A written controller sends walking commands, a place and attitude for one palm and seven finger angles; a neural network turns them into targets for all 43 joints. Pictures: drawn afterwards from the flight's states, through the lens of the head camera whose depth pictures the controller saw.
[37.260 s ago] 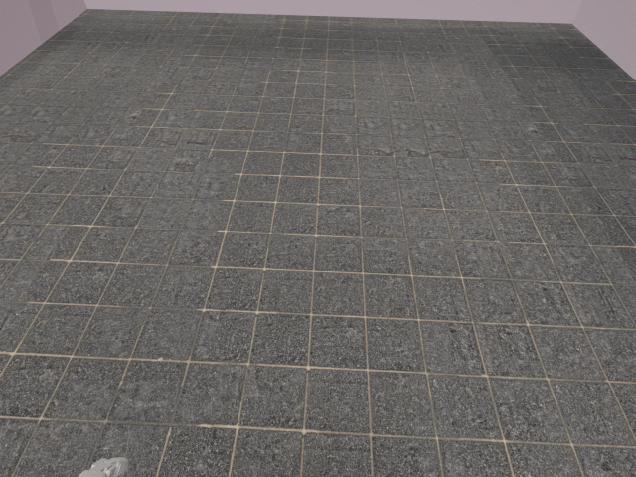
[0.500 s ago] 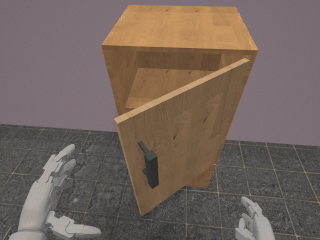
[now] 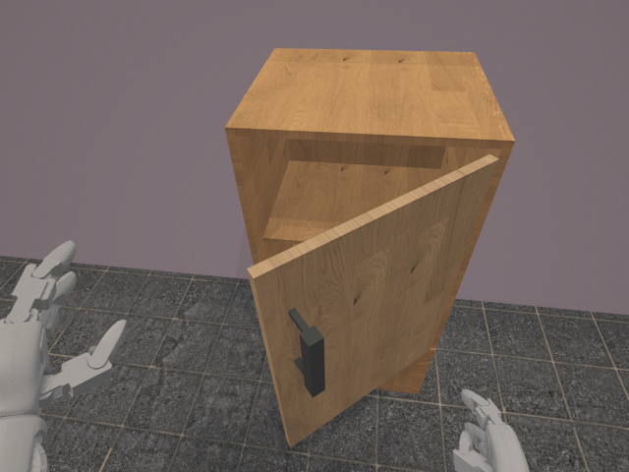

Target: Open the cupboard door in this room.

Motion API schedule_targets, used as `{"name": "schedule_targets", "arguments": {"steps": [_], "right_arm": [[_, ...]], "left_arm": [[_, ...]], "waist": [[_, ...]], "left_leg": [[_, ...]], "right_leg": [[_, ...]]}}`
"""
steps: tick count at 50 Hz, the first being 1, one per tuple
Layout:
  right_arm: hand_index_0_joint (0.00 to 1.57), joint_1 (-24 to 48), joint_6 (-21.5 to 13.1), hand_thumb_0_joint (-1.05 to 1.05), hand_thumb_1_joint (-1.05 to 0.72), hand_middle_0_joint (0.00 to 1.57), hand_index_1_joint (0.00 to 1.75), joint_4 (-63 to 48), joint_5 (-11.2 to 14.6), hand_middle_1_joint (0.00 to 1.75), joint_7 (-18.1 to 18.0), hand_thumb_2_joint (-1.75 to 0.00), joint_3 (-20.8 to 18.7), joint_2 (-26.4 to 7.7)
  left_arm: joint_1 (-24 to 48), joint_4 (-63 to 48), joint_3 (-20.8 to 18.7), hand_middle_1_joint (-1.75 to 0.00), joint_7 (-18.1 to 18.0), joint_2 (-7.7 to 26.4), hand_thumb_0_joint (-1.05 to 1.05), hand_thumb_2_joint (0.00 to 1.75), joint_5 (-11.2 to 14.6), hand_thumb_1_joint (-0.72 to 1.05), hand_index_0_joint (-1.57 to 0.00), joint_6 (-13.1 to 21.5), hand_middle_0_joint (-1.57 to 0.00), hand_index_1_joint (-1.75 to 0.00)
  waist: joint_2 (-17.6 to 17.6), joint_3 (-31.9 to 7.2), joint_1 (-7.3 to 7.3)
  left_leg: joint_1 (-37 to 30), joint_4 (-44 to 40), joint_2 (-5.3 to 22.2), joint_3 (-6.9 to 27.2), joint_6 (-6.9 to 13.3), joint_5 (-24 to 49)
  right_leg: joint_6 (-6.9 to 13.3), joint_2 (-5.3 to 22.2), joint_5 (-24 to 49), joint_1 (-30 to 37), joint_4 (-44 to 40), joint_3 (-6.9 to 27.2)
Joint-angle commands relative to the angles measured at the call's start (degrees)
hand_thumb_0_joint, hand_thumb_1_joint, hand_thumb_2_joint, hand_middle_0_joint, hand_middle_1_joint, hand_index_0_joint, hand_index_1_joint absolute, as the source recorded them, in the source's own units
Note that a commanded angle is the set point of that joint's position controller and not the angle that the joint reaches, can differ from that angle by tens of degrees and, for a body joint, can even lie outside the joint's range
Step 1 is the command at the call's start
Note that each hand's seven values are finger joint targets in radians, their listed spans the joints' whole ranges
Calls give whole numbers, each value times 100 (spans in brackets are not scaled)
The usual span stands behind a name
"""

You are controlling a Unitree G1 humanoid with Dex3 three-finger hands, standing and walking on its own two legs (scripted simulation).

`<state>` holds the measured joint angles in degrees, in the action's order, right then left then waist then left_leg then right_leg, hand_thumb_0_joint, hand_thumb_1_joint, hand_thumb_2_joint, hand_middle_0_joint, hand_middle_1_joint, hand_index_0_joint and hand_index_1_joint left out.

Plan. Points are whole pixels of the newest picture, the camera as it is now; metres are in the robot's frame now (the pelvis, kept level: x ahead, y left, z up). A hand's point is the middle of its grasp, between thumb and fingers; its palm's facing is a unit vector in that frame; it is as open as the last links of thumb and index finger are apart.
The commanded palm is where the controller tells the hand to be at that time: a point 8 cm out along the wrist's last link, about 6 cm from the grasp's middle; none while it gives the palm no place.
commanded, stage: draw the hand back to the body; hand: left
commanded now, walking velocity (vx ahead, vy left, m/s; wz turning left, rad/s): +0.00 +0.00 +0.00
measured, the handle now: (305, 352) +0.29 +0.06 -0.03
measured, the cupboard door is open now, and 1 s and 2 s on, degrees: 41 41 41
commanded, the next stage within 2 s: step back with the hand held close in 0.46 s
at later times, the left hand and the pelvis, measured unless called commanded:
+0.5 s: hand (92, 347) +0.18 +0.24 +0.16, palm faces +0.44 -0.81 -0.40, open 7.4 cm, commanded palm +0.13 +0.28 +0.17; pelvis -0.01 -0.02 +0.00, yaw -1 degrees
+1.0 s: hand (70, 369) +0.16 +0.25 +0.15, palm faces +0.33 -0.79 -0.52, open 7.4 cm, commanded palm +0.10 +0.30 +0.18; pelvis -0.05 +0.00 +0.00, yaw -1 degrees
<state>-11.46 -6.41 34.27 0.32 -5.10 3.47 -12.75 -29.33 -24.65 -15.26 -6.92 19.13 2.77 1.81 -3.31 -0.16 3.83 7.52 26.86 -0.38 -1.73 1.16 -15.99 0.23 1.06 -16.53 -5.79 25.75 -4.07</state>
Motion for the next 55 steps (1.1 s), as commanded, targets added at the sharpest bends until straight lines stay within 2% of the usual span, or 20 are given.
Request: {"name": "schedule_targets", "arguments": {"steps": [1,4,8,10,17,22,28,29,30,31,34,37,39,41,42,45,47,51,52,55], "right_arm": [[20,740,-280,0,-90,20,30,-849,-35,30,-9,-90,-322,-601],[20,783,-254,0,-90,20,30,-801,-33,30,8,-90,-343,-620],[20,791,-189,0,-90,20,30,-784,-34,30,52,-90,-401,-662],[20,822,-181,0,-90,20,30,-793,-30,30,56,-90,-432,-661],[20,873,-256,0,-90,20,30,-726,-47,30,-1,-90,-428,-629],[20,902,-286,0,-90,20,30,-671,-34,30,-21,-90,-447,-606],[20,906,-328,0,-90,20,30,-632,-45,30,-22,-90,-461,-586],[20,937,-355,0,-90,20,30,-623,-42,30,-24,-90,-450,-593],[20,820,-210,0,-90,20,30,-824,-2,30,-17,-90,-465,-710],[20,812,-94,0,-90,20,30,-709,-40,30,-11,-90,-497,-663],[20,778,74,0,-90,20,30,-827,-47,30,16,-90,-555,-707],[20,762,181,0,-90,20,30,-900,-37,30,-10,-90,-600,-748],[20,745,246,0,-90,20,30,-978,-14,30,-24,-90,-624,-731],[20,754,284,0,-90,20,30,-1031,3,30,-40,-90,-648,-710],[20,780,302,0,-90,20,30,-1029,6,30,-57,-90,-661,-734],[20,756,328,0,-90,20,30,-1107,27,30,-67,-90,-669,-715],[20,789,320,0,-90,20,30,-1105,23,30,-80,-90,-678,-735],[20,716,287,0,-90,20,30,-1161,28,30,-59,-90,-669,-759],[20,756,262,0,-90,20,30,-1159,16,30,-65,-90,-677,-790],[20,704,207,0,-90,20,30,-1198,13,30,-48,-90,-656,-770]], "left_arm": [[626,-1217,-964,-30,-117,1075,0,86,53,80,-20,458,-20,-30],[830,-1232,-1168,-30,-118,1216,0,90,81,90,-20,497,-20,-30],[537,-804,-847,-30,-28,859,0,90,108,90,-20,462,-20,-30],[625,-963,-923,-30,-25,981,0,90,94,90,-20,500,-20,-30],[801,-1128,-1120,-30,-66,1237,0,90,67,90,-20,590,-20,-30],[787,-890,-1035,-30,-41,1117,0,90,106,90,-20,612,-20,-30],[860,-900,-1022,-30,-32,1115,0,90,101,90,-20,693,-20,-30],[1319,-1125,-1051,-30,-54,1230,0,90,100,90,-20,742,-20,-30],[1514,-1219,-1665,-30,-91,1793,0,90,36,90,-20,916,-20,-30],[872,-709,-1410,-30,-34,1430,0,90,41,90,-20,897,-20,-30],[259,-844,-1221,-30,-7,1201,0,90,32,90,-20,943,-20,-30],[6,-1092,-1305,-30,-52,1290,0,90,42,90,-20,952,-20,-30],[-115,-1211,-1416,-30,-88,1381,0,90,49,90,-20,946,-20,-30],[-142,-1319,-1519,-30,-122,1483,0,90,54,90,-20,945,-20,-30],[-136,-1385,-1558,-30,-147,1552,0,90,54,90,-20,951,-20,-30],[-261,-1471,-1565,-30,-194,1524,0,90,60,90,-20,946,-20,-30],[-305,-1539,-1611,-30,-226,1578,0,90,45,90,-20,957,-20,-30],[-354,-1661,-1591,-30,-258,1518,0,90,12,90,-20,1003,-20,-30],[-362,-1719,-1638,-30,-270,1557,0,90,-9,90,-20,1025,-20,-30],[-324,-1657,-1657,-30,-288,1504,0,90,-49,90,-20,1085,-20,-30]], "waist": [[-89,-325,18],[-232,-303,38],[191,-109,5],[117,-287,25],[-91,-238,51],[100,-16,19],[-111,-55,24],[-59,-157,-3],[289,367,-261],[543,276,-275],[153,-123,-304],[34,-534,-312],[188,-767,-313],[332,-830,-324],[147,-850,-318],[207,-877,-325],[-38,-864,-309],[-10,-681,-329],[-276,-666,-310],[-120,-411,-338]], "left_leg": [[-218,-527,176,244,-41,1710],[-253,-575,167,239,-58,1776],[-255,-635,178,193,-13,1767],[-342,-605,158,148,9,1713],[-387,-616,112,129,-6,1480],[-407,-622,111,87,20,1246],[-470,-643,91,67,29,1155],[-518,-636,71,85,37,1141],[-39,-371,183,217,108,865],[-68,-210,161,227,110,870],[-68,-203,215,183,64,1243],[-19,-305,314,230,42,1750],[9,-282,370,243,39,2048],[83,-217,385,228,36,2109],[140,-237,389,263,38,2157],[375,-213,432,296,32,2113],[509,-283,463,353,54,1952],[1114,-469,554,523,114,1054],[1311,-576,592,584,152,852],[2017,-781,677,703,235,-364]], "right_leg": [[110,-85,1458,88,-439,132],[121,-90,1527,173,-499,148],[80,-100,1597,142,-597,143],[73,-92,1608,180,-620,188],[93,-95,1473,177,-778,230],[58,-90,1243,14,-964,281],[43,-58,1097,20,-1029,341],[35,-52,1095,40,-1047,347],[4,212,1208,-641,-1330,761],[7,338,1208,-699,-1370,734],[8,389,1581,-597,-1053,553],[-16,329,1973,-312,-717,427],[-36,276,2226,-197,-535,426],[-52,282,2370,-229,-447,456],[-28,305,2425,-175,-369,438],[-40,275,2445,-142,-223,466],[-32,251,2247,-156,-146,467],[-38,150,1513,-148,-57,535],[-33,125,1457,-20,44,514],[-46,79,868,68,188,610]]}}
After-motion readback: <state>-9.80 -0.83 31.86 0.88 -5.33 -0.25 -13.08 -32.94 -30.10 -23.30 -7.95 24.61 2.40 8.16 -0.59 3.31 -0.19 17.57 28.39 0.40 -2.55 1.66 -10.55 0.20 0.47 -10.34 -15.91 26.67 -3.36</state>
